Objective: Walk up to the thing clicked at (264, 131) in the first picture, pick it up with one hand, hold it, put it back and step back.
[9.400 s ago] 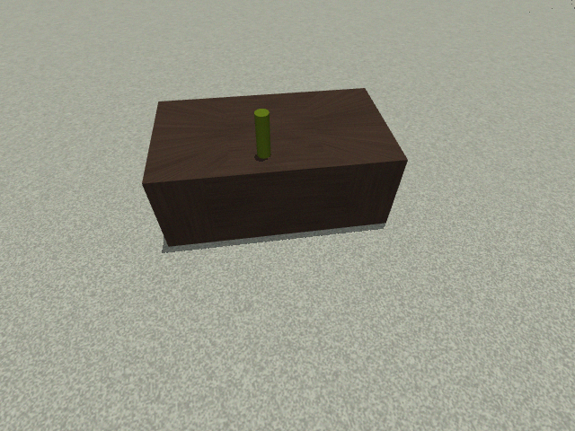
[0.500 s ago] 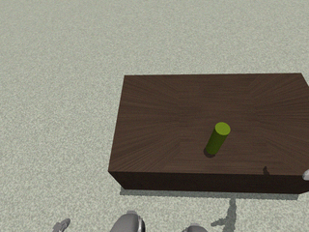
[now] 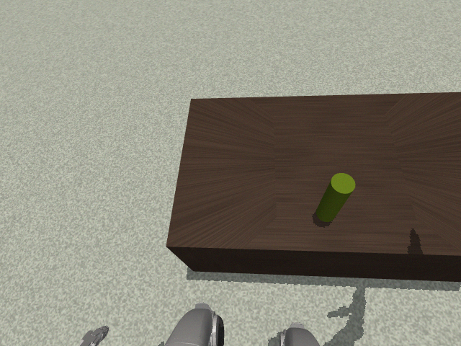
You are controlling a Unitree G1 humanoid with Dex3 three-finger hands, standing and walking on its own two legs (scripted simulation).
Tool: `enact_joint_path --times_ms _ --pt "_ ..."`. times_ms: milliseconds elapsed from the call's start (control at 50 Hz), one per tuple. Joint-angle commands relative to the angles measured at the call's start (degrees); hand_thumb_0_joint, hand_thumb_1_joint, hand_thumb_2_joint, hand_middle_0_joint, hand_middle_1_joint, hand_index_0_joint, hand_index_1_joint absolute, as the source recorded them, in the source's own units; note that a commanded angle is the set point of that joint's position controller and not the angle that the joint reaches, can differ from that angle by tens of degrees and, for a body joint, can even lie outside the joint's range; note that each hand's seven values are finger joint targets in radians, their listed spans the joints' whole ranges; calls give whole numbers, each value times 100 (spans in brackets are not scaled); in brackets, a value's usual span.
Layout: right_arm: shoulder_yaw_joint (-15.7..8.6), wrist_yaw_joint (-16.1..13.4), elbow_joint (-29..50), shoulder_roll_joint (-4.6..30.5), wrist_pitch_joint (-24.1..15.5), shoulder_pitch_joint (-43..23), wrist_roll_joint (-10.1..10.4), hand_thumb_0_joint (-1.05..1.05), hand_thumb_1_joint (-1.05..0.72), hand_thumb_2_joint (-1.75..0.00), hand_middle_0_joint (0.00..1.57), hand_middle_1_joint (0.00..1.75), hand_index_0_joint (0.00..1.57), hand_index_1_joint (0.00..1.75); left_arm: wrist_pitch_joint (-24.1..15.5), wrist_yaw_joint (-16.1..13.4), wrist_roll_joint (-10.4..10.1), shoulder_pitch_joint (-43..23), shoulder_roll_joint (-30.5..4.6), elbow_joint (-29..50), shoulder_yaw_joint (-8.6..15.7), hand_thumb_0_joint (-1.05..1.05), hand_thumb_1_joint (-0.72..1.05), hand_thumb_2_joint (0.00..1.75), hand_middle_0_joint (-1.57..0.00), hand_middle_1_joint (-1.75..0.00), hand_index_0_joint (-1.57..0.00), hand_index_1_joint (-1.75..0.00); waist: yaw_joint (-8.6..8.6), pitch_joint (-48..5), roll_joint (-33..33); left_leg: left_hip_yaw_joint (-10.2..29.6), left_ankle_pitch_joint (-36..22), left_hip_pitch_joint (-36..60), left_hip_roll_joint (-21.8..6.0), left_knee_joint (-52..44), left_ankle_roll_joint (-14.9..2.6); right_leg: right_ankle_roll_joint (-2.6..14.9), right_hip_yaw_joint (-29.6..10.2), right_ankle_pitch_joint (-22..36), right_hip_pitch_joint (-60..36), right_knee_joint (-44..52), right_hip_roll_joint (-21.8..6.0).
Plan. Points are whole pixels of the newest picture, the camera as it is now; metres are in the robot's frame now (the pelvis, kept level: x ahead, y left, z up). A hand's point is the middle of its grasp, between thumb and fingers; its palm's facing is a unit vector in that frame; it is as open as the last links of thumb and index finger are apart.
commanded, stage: go down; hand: right
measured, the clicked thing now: (333, 199) +0.48 -0.20 -0.23
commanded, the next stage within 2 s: approach in 0.30 s
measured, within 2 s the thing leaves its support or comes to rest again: neither
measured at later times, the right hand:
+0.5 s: hand out of the picture +0.38 -0.39 +0.04, palm faces +0.20 +0.98 -0.08, open 17.7 cm
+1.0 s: hand (396, 212) +0.43 -0.32 -0.17, palm faces +0.11 +0.99 +0.02, open 17.5 cm
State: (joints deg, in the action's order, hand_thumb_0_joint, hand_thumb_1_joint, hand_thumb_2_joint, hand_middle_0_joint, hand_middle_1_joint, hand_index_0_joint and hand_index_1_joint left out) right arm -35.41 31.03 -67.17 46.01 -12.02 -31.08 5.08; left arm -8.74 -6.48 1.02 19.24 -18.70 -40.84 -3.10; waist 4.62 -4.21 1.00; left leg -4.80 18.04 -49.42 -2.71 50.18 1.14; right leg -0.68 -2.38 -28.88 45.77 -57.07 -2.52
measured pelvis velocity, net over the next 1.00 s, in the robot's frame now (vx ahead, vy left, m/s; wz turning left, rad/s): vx -0.05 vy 0.00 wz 0.04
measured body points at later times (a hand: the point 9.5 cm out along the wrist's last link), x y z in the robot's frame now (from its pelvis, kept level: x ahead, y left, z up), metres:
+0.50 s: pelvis +0.00 +0.00 -0.01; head +0.12 -0.04 +0.42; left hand +0.05 +0.28 -0.10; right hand +0.37 -0.44 +0.05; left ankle +0.06 +0.14 -0.68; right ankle -0.02 -0.12 -0.68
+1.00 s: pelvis -0.05 +0.00 -0.19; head +0.16 -0.05 +0.21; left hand +0.05 +0.27 -0.30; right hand +0.42 -0.37 -0.17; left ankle +0.05 +0.14 -0.68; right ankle -0.02 -0.12 -0.68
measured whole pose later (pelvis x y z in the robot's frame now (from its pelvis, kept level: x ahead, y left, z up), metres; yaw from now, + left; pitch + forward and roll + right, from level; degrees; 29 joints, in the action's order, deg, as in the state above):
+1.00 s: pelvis -0.05 +0.00 -0.19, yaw +2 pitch +34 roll +5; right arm -43.0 33.8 -70.0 43.2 -30.3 -47.2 7.7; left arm -9.5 -2.3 4.9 9.6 -17.8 -37.4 -6.0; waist 9.3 -8.0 0.2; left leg -3.7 28.6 -100.7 -4.5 95.3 1.3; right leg -0.5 -4.6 -42.7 96.3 -104.5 -1.2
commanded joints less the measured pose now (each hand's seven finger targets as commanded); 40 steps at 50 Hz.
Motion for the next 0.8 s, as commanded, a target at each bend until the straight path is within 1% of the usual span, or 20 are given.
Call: enact_joint_path --times_ms 0,40,100,120,160,180,200,220,260,320,340,400,440,460,520,540,620,680,740,780 --pt "-326 5 1014 2258 -362 -1465 184 0 56 -7 4 6 4 6 -87 -57 -22 740 -1178 341 459 0 90 90 -19 -30 -19 -30 -86 -2151 -1046 201 -1176 1424 192 -312 -310 81 -102 2570 -1037 752 128" --pt "-309 33 810 2245 -355 -1437 173 0 58 -7 4 6 4 6 -83 -49 -18 761 -1193 319 455 0 90 91 -19 -30 -19 -30 -54 -2193 -980 184 -1209 1331 202 -262 -312 70 -149 2691 -1013 721 95" --pt "-461 -7 1127 2549 -428 -1701 142 0 59 -7 3 6 4 6 -58 -41 -31 787 -1174 383 426 0 89 91 -19 -30 -19 -30 -100 -2409 -991 218 -1267 1577 178 -260 -307 106 -79 2512 -958 702 145" --pt "-314 39 811 2299 -395 -1578 184 0 59 -7 4 6 4 6 -60 -37 -21 756 -1201 347 435 0 90 90 -19 -30 -19 -30 -42 -2159 -991 194 -1140 1418 197 -268 -302 88 -104 2436 -913 728 130" --pt "-434 4 1166 2532 -451 -1834 160 0 58 -7 4 6 4 6 -60 -29 -21 791 -1182 363 414 0 89 90 -19 -30 -19 -30 -73 -2395 -1080 219 -1220 1472 173 -266 -299 110 -79 2459 -1042 679 141" --pt "-329 6 918 2394 -421 -1751 154 0 60 -7 3 6 4 6 -64 -36 -23 770 -1217 352 431 0 90 91 -19 -30 -19 -30 -28 -2253 -1000 207 -1098 1363 186 -269 -299 115 -85 2323 -957 689 134" --pt "-392 14 1014 2500 -437 -1787 163 0 58 -7 4 6 4 6 -66 -31 -18 729 -1183 355 421 0 90 90 -19 -30 -19 -30 -50 -2128 -1027 213 -962 1405 178 -296 -296 120 -85 2053 -756 742 156" --pt "-453 2 1037 2561 -432 -1818 176 0 59 -7 4 6 4 6 -61 -16 -38 757 -1196 378 401 0 89 90 -19 -30 -19 -30 -76 -2161 -1035 194 -896 1337 185 -297 -305 111 -145 2035 -847 790 120" --pt "-361 24 887 2481 -419 -1812 163 0 59 -6 4 6 4 6 -52 -17 -29 748 -1219 361 406 0 89 90 -19 -30 -19 -30 -96 -2043 -1189 173 -720 1082 192 -289 -315 60 -255 2017 -958 851 57" --pt "-407 28 1084 2556 -436 -1933 168 0 61 -7 3 6 4 6 -39 -3 -24 802 -1172 400 380 0 89 91 -19 -30 -19 -30 -81 -2392 -1139 200 -1006 1341 185 -278 -309 92 -155 2261 -1055 753 101" --pt "-356 55 767 2479 -387 -1777 183 0 59 -6 4 5 4 5 -51 -15 -31 803 -1231 390 406 0 89 91 -19 -30 -19 -30 -22 -2270 -1025 180 -942 1260 198 -292 -300 84 -171 2218 -942 740 93" --pt "-411 64 1003 2599 -453 -2014 218 0 57 -9 3 6 4 6 -45 -4 -26 767 -1220 381 383 0 89 90 -20 -30 -19 -30 -41 -2122 -1155 189 -783 1023 196 -258 -312 88 -238 2061 -908 757 59" --pt "-400 76 656 2446 -522 -1925 262 0 61 -9 2 6 3 6 -58 4 -18 736 -1166 385 347 0 88 91 -20 -30 -19 -30 24 -1950 -919 209 -751 1035 189 -193 -299 131 -165 1803 -527 662 99" --pt "-235 127 212 2096 -538 -1628 316 0 61 -9 2 6 3 6 -89 26 -21 672 -1174 364 343 0 88 90 -20 -30 -19 -30 43 -1645 -780 188 -644 802 193 -122 -284 121 -203 1639 -278 610 82" --pt "-311 173 416 2009 -934 -1962 457 0 61 -9 2 7 3 7 -129 77 32 549 -1151 359 335 0 88 90 -20 -30 -19 -30 73 -1812 -830 223 -594 265 177 314 -292 133 -211 1691 19 195 64" --pt "-268 205 288 1832 -1078 -1950 519 0 61 -9 2 6 3 6 -155 109 44 504 -1137 362 318 0 87 90 -20 -29 -19 -30 78 -1886 -770 228 -590 59 169 525 -284 131 -233 1730 160 17 52" --pt "-372 379 266 1511 -1730 -1842 801 0 58 -9 2 6 4 6 -214 194 79 390 -1049 542 195 0 86 91 -19 -29 -18 -30 102 -2545 -726 321 -812 -474 164 1422 -295 142 -103 1870 1022 -967 127" --pt "-623 491 476 1677 -2103 -2201 947 0 54 -7 4 5 5 5 -232 200 132 330 -1133 555 194 0 87 91 -19 -29 -18 -30 140 -2855 -1046 301 -575 -1345 173 2076 -304 88 -213 1966 1369 -1532 67" --pt "-927 542 928 2025 -2374 -2485 924 0 57 -5 5 5 5 5 -235 212 208 346 -1186 591 178 0 88 91 -18 -29 -18 -30 105 -3676 -1375 340 -730 -1471 140 2741 -319 47 -125 2159 1736 -2176 124" --pt "-889 570 546 1889 -2377 -2559 870 0 55 -5 5 5 5 5 -219 215 230 278 -1181 532 174 0 88 90 -19 -29 -18 -30 206 -3474 -1287 297 -519 -1964 134 3049 -317 44 -168 1919 2177 -2478 119"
